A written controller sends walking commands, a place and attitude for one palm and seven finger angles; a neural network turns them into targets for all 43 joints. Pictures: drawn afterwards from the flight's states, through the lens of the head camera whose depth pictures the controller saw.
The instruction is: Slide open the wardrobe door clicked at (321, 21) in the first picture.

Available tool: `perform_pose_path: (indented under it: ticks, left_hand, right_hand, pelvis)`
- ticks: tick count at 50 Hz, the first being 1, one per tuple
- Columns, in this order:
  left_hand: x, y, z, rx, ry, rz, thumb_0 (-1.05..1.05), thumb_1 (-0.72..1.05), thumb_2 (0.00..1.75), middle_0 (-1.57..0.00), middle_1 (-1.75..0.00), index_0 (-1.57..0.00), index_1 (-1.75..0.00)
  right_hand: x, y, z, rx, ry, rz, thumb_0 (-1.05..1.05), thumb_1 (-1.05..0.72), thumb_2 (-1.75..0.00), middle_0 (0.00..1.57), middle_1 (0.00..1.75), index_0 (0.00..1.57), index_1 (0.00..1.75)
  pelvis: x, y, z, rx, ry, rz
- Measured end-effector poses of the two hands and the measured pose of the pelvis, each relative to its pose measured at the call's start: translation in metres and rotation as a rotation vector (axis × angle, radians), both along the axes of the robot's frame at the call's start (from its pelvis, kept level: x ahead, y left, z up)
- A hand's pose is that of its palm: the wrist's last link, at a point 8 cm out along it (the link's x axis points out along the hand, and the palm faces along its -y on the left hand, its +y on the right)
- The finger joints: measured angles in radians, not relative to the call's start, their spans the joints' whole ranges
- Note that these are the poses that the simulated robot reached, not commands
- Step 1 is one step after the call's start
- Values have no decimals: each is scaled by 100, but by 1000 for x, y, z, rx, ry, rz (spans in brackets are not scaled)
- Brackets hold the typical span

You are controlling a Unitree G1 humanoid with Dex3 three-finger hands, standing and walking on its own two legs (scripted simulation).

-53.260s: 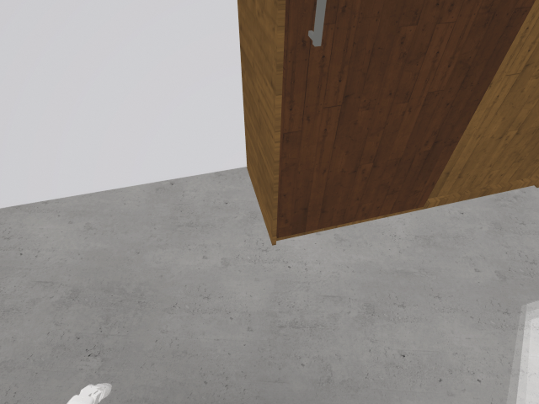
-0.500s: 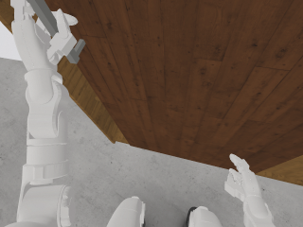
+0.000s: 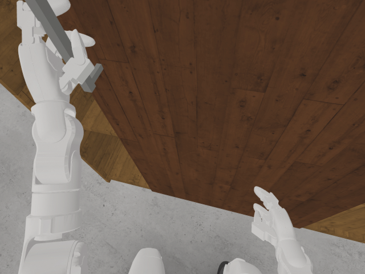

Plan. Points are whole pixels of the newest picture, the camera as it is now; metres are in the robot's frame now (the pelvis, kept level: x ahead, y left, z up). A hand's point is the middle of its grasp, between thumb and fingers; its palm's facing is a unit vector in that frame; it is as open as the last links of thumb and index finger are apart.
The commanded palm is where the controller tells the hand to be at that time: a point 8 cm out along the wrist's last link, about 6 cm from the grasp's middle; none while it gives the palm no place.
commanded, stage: step sideways, sliding the door along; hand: left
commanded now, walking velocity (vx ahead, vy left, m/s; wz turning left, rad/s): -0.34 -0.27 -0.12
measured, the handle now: (68, 34) +0.41 +0.25 +0.26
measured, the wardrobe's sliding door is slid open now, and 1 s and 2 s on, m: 0.27 0.65 0.65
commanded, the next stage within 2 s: stop walking and hold the door there in 1.42 s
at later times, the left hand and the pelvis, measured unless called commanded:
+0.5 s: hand (218, 85) +0.34 +0.01 +0.24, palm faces +0.00 -1.00 -0.03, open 6.2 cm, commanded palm +0.32 +0.02 +0.22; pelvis -0.04 -0.09 +0.02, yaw -6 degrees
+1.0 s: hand (358, 107) +0.33 -0.15 +0.24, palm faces -0.05 -0.99 -0.10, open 6.0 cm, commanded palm +0.31 -0.12 +0.23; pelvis -0.11 -0.22 +0.02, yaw -10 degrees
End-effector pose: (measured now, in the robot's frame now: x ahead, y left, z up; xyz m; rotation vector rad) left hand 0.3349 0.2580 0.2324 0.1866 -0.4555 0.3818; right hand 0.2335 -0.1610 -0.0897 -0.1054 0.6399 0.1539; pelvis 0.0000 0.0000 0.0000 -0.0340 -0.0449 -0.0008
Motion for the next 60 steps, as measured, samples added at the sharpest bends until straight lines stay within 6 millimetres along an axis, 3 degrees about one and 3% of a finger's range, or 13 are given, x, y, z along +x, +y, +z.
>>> perform_pose_path:
  ticks: [4,7,10,18,25,30,35,39,45,50,54,60]
  left_hand:
    - [-4,-31,1,-19,24,-28,-2,80,84,-47,-142,-9,-129]
    - [-6,-52,0,-28,10,-83,-1,81,83,-47,-142,-9,-128]
    - [-7,-72,-2,-38,-28,-179,-1,81,83,-46,-141,-9,-122]
    - [-10,-134,-2,-90,-25,-346,1,81,84,-45,-141,-12,-120]
    - [-10,-193,0,-62,-10,-408,1,81,86,-45,-141,-16,-130]
    - [-13,-238,1,-4,-20,-356,0,81,86,-48,-141,-16,-133]
    - [-21,-280,4,14,37,-341,-1,81,85,-48,-141,-14,-133]
    - [-22,-308,4,21,43,-402,0,80,84,-47,-141,-16,-134]
    - [-20,-346,2,23,1,-516,-1,76,82,-46,-141,-19,-132]
    - [-24,-355,6,-4,54,-454,0,79,83,-45,-141,-23,-133]
    - [-29,-358,9,-3,98,-371,0,78,83,-45,-141,-25,-135]
    - [-35,-376,9,-87,118,-188,1,82,86,-45,-141,-16,-132]
  right_hand:
    - [0,-39,4,-44,7,-80,1,-90,-89,20,30,20,30]
    - [-14,-62,10,-105,43,-111,1,-91,-90,20,30,20,30]
    - [-32,-81,14,-171,65,-137,1,-91,-90,20,30,20,30]
    - [-81,-99,28,-158,135,-125,1,-91,-90,20,30,19,30]
    - [-97,-124,27,-90,126,-138,1,-90,-90,20,30,20,30]
    - [-97,-169,4,-22,76,-154,1,-90,-89,20,30,20,30]
    - [-106,-223,-7,-61,89,-251,1,-90,-89,20,30,20,30]
    - [-128,-255,1,-124,123,-306,1,-91,-90,20,30,20,30]
    - [-178,-290,7,-192,161,-394,1,-91,-90,20,30,20,30]
    - [-223,-306,3,-156,257,-370,1,-91,-90,20,30,19,30]
    - [-251,-324,-6,-126,333,-346,1,-91,-90,20,30,20,30]
    - [-258,-374,-30,-101,338,-299,1,-90,-89,20,30,20,30]
  pelvis:
    - [-9,-8,12,45,46,-10]
    - [-16,-14,19,55,68,-3]
    - [-21,-17,11,20,69,9]
    - [-31,-44,22,-39,28,-50]
    - [-41,-92,24,-57,26,-102]
    - [-49,-141,4,-10,21,-106]
    - [-66,-158,11,42,40,-98]
    - [-79,-169,17,72,61,-95]
    - [-98,-190,6,60,50,-132]
    - [-110,-217,17,3,42,-167]
    - [-120,-250,20,-24,51,-173]
    - [-133,-313,-1,-15,44,-129]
